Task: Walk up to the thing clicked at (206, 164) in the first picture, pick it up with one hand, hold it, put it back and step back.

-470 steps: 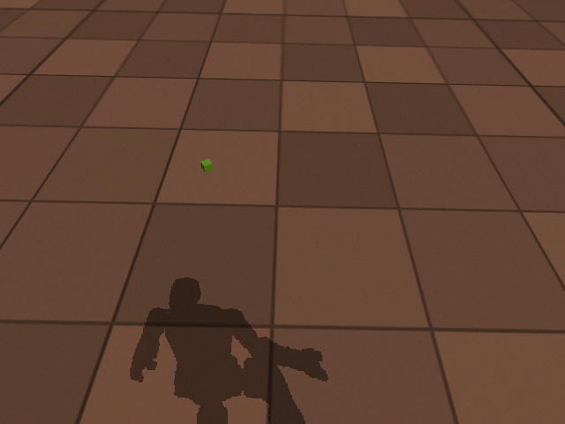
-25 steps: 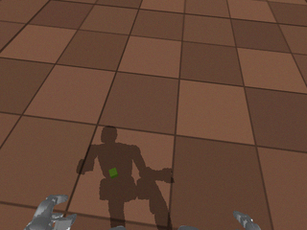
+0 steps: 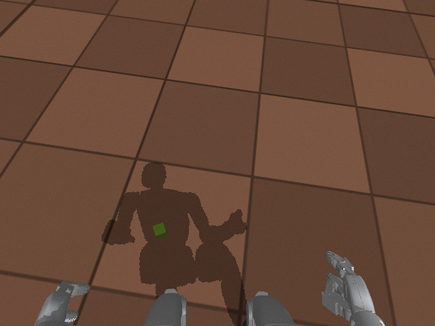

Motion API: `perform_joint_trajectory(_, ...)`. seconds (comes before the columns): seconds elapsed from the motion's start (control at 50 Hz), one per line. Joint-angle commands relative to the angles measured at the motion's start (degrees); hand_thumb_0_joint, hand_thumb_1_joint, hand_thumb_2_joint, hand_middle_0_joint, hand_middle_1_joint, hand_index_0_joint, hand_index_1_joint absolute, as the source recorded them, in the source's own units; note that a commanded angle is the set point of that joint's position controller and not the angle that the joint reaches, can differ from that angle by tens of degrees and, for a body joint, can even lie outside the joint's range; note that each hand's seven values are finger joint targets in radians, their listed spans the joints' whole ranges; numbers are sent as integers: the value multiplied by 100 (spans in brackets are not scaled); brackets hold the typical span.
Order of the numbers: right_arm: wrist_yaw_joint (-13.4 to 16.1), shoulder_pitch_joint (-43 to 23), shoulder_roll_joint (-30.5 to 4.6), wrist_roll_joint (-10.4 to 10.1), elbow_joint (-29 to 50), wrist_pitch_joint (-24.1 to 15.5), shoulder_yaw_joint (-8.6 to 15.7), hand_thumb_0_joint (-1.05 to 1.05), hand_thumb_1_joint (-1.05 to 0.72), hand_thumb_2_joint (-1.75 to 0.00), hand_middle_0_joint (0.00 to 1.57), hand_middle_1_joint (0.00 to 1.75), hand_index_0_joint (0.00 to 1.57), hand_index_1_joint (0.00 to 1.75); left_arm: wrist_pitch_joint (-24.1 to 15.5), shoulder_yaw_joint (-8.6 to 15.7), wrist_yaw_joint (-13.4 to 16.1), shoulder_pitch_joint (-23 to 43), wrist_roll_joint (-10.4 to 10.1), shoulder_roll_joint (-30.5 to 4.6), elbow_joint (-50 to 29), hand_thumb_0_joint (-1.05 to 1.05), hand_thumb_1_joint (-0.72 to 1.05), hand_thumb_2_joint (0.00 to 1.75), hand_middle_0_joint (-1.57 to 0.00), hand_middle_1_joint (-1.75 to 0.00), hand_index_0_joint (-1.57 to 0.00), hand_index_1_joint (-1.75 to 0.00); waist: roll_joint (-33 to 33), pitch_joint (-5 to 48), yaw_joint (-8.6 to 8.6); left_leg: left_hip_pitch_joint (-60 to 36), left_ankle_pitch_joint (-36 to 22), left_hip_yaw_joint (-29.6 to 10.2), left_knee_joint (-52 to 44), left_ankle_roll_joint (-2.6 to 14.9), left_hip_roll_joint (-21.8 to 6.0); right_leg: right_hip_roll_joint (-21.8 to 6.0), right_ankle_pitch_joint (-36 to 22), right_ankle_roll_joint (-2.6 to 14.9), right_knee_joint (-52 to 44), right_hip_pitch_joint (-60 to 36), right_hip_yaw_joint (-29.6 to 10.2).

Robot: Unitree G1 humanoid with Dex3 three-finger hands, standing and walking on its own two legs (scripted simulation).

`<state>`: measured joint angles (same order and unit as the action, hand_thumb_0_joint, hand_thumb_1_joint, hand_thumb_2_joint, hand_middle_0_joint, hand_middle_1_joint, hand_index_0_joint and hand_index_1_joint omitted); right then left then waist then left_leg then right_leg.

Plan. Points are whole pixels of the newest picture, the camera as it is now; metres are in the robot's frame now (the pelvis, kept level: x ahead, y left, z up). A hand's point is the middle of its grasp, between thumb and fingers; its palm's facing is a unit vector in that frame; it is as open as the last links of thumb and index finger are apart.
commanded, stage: rise first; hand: left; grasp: from above
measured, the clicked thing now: (160, 230) +0.47 +0.23 -0.68
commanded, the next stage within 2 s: none
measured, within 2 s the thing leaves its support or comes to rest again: neither
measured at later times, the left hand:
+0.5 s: hand (102, 293) +0.20 +0.28 -0.29, palm faces -0.36 -0.52 -0.77, open 13.9 cm
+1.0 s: hand (127, 250) +0.33 +0.28 -0.43, palm faces -0.30 -0.16 -0.94, open 13.4 cm
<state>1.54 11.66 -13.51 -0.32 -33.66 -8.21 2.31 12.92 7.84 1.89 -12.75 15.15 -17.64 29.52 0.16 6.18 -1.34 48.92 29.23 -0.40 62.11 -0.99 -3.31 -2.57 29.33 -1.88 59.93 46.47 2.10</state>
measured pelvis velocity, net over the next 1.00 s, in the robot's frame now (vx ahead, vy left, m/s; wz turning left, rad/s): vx -0.10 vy -0.01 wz -0.07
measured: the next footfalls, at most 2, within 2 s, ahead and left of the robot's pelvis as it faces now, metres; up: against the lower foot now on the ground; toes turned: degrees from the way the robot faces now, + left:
none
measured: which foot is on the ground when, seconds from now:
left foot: down 0.00-1.00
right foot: down 0.00-1.00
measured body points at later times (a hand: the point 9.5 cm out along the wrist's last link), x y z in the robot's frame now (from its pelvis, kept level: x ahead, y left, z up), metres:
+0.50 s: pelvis -0.04 -0.01 -0.14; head +0.12 +0.01 +0.28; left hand +0.21 +0.31 -0.24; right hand +0.14 -0.27 -0.24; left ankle +0.01 +0.13 -0.66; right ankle -0.01 -0.14 -0.66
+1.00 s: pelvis -0.10 -0.01 -0.29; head +0.12 +0.01 +0.11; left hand +0.34 +0.29 -0.38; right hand -0.04 -0.28 -0.42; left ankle +0.00 +0.13 -0.66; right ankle -0.01 -0.14 -0.66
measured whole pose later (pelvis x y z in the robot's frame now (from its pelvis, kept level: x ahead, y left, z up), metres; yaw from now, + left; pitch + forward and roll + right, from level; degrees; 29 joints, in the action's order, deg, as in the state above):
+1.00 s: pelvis -0.10 -0.01 -0.29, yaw -4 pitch +34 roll -4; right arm -4.6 7.4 -14.3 6.5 -48.2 -9.3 0.4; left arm 6.2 10.6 30.1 47.1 56.6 -31.6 79.2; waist 0.3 7.9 -8.2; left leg 120.1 37.0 -5.6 122.3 -1.8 -3.9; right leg -0.8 37.3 -1.2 120.3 117.5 1.4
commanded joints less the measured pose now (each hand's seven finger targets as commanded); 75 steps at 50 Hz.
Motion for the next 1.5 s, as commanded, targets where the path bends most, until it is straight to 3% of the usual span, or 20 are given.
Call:
perform_joint_trajectory(0.0, 95, 111, -834, -4, 796, -326, 292, 0, -91, -90, 20, 30, 20, 30, 39, 311, 129, -259, 130, -992, -1112, 0, -46, 89, -17, -100, -17, -99, 434, 1392, -56, -909, -2037, -57, -545, 76, 151, 272, -1622, 251, -426, -273, 64)
perform_joint_trajectory(0.08, 131, 78, -771, -8, 883, -375, 266, 0, -90, -90, 20, 30, 20, 30, 132, 316, 192, -480, 239, -1000, -1332, 0, -47, 90, -13, -102, -14, -102, 326, 1484, -26, -607, -1854, -14, -275, 113, 203, 268, -1600, 233, -293, -189, 45)
perform_joint_trajectory(0.16, 151, -35, -833, 7, 782, -472, 238, 0, -88, -89, 20, 30, 20, 30, 20, 206, 254, 269, 513, -1098, -1007, 0, -51, 93, -9, -106, -10, -105, 409, 1306, -175, -156, -1546, -164, 12, 80, 134, 276, -1210, 266, 193, 597, 76)
perform_joint_trajectory(0.26, 77, -184, -924, 40, 606, -652, 242, 0, -87, -89, 20, 30, 20, 30, -494, 169, 489, 1204, 1166, -1167, -63, 0, -55, 99, -7, -104, -6, -105, 407, 1458, -168, 918, -660, -152, 832, 84, 204, 257, -530, 297, 1091, 1781, 15)
perform_joint_trajectory(0.3, 30, -216, -962, 33, 530, -714, 291, 0, -88, -90, 20, 30, 20, 30, -725, 75, 622, 1480, 1436, -1197, -41, 0, -54, 98, -11, -101, -9, -103, 412, 1874, -128, 1214, -472, -122, 1135, 89, 227, 239, -436, 302, 1404, 2048, -25)
perform_joint_trajectory(0.44, -129, -222, -1140, 28, 64, -591, 380, 0, -89, -90, 20, 30, 20, 30, -952, 226, 1424, 2413, 2513, -1661, 654, 0, -50, 97, -11, -105, -10, -106, 736, 3159, 84, 1803, -1501, -147, 2375, 51, 214, 251, -1074, 370, 2766, 3304, 20)
perform_joint_trajectory(0.52, -222, -96, -1213, 86, -204, -388, 430, 0, -89, -90, 20, 30, 20, 30, -835, 193, 1794, 3628, 2930, -1939, 979, 0, -52, 99, -8, -109, -9, -109, 522, 3666, -43, 2438, -1345, -34, 3024, 103, 204, 263, -1143, 323, 3112, 3498, 22)
perform_joint_trajectory(0.54, -232, -81, -1230, 105, -229, -349, 434, 0, -90, -90, 20, 30, 20, 30, -840, 232, 1868, 4076, 3050, -2165, 984, 0, -52, 99, -8, -110, -9, -109, 564, 3746, -85, 2702, -1066, -9, 3138, 106, 217, 266, -967, 325, 3187, 3557, 4)
perform_joint_trajectory(0.62, -270, -115, -1189, 214, -408, -215, 381, 0, -90, -90, 20, 30, 20, 30, -818, 184, 2091, 4948, 3454, -2424, 1967, 0, -50, 96, -9, -111, -11, -109, 211, 3766, -157, 3574, -199, 105, 3613, 170, 225, 306, -157, 284, 3308, 3722, -46)
perform_joint_trajectory(0.76, -371, 81, -1149, 446, -752, -173, 279, 0, -90, -90, 20, 30, 20, 30, -819, 138, 2540, 6352, 4017, -2662, 3199, 0, -45, 92, -10, -113, -14, -109, 217, 3853, -323, 4373, 302, 137, 4263, 224, 204, 345, 425, 288, 3720, 4309, -9)
perform_joint_trajectory(0.8, -413, 119, -1123, 490, -858, -190, 237, 0, -90, -90, 20, 30, 20, 30, -768, 220, 2697, 6507, 4112, -2727, 3603, 0, -43, 91, -11, -111, -15, -107, 256, 3778, -313, 4506, 403, 128, 4396, 225, 190, 355, 527, 307, 3888, 4567, 50)
perform_joint_trajectory(0.88, -494, 215, -1170, 607, -1073, -238, 175, 0, -90, -90, 20, 30, 20, 30, -686, 276, 2998, 7341, 4240, -2899, 4044, 0, -45, 92, -12, -110, -15, -106, 650, 3705, -548, 4598, 541, 40, 4566, 200, 152, 363, 552, 337, 4282, 5159, 231)
perform_joint_trajectory(0.98, -656, 385, -1199, 742, -1258, -314, 92, 0, -90, -90, 20, 30, 20, 30, -561, 511, 3171, 7992, 4129, -3139, 4631, 0, -44, 91, -13, -107, -16, -104, 979, 3573, -777, 4821, 578, -34, 4858, 203, 109, 338, 455, 336, 4664, 5606, 347)
perform_joint_trajectory(1.04, -764, 512, -1209, 783, -1372, -380, 73, 0, -90, -90, 20, 30, 20, 30, -478, 505, 3109, 8275, 3943, -3100, 4914, 0, -48, 94, -12, -106, -14, -104, 1211, 3645, -868, 4802, 551, -71, 4979, 174, 102, 342, 410, 359, 4881, 5771, 401)
perform_joint_trajectory(1.06, -792, 613, -1246, 785, -1411, -402, 58, 0, -90, -90, 20, 30, 20, 30, -446, 595, 3071, 8329, 3924, -3230, 4962, 0, -46, 92, -12, -108, -14, -105, 1290, 3639, -895, 4720, 473, -130, 5009, 171, 89, 327, 306, 361, 4982, 5864, 441)
perform_joint_trajectory(1.12, -884, 652, -1308, 788, -1437, -429, 37, 0, -90, -90, 20, 30, 20, 30, -384, 526, 2893, 8598, 3881, -3315, 5051, 0, -50, 96, -10, -107, -12, -105, 1579, 3604, -973, 4686, 446, -195, 5084, 138, 89, 335, 279, 411, 5222, 6091, 488)
perform_joint_trajectory(1.22, -1007, 760, -1367, 784, -1463, -434, -23, 0, -90, -90, 20, 30, 20, 30, -444, 466, 2664, 8682, 4069, -3473, 5248, 0, -52, 96, -9, -110, -11, -107, 1551, 3470, -1083, 5049, 345, -173, 5412, 173, 132, 378, 171, 416, 5467, 6216, 503)
perform_joint_trajectory(1.3, -1122, 926, -1446, 817, -1479, -436, -53, 0, -90, -90, 20, 30, 20, 30, -540, 483, 2701, 8737, 4303, -3458, 5227, 0, -53, 98, -9, -108, -11, -106, 1681, 3604, -1155, 4962, -8, -178, 5626, 145, 141, 382, -162, 426, 5729, 6274, 538)
perform_joint_trajectory(1.4, -1278, 1067, -1503, 865, -1489, -450, -117, 0, -91, -90, 20, 30, 20, 30, -581, 546, 2830, 8930, 4261, -3449, 5614, 0, -52, 96, -9, -109, -11, -107, 1451, 3472, -1284, 5398, -54, -157, 5898, 197, 129, 436, -247, 372, 5833, 6286, 595)
perform_joint_trajectory(1.48, -1359, 1085, -1555, 908, -1476, -486, -157, 0, -91, -90, 20, 30, 20, 30, -656, 637, 2807, 9176, 4284, -3741, 5464, 0, -52, 96, -9, -108, -11, -106, 1543, 3430, -1323, 5488, 73, -127, 6074, 218, 138, 438, -119, 358, 5911, 6292, 596)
